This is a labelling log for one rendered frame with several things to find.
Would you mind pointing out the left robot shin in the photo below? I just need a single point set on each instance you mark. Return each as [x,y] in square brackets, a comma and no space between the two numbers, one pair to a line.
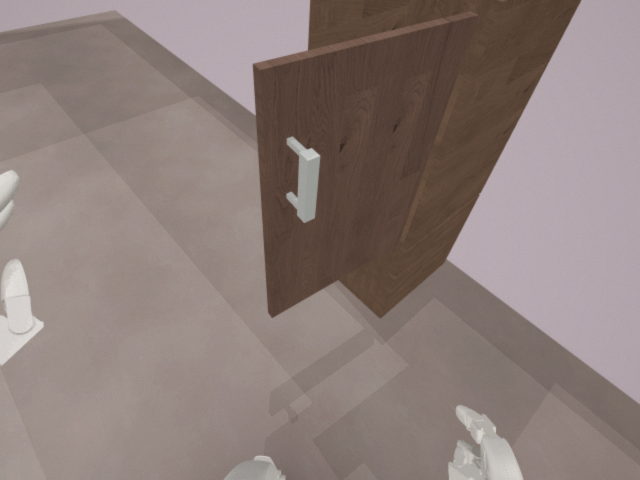
[264,458]

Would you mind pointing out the robot right hand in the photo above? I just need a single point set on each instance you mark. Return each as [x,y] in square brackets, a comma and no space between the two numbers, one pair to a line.
[494,461]

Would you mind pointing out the cupboard door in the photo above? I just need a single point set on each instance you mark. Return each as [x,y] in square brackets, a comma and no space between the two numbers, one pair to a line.
[371,108]

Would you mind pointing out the robot left thigh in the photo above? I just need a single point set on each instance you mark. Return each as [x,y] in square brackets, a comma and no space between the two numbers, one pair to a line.
[255,470]

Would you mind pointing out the handle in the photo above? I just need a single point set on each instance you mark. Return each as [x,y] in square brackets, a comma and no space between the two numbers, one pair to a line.
[309,162]

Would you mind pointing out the robot left hand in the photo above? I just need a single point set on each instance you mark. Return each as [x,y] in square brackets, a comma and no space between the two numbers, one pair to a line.
[20,325]

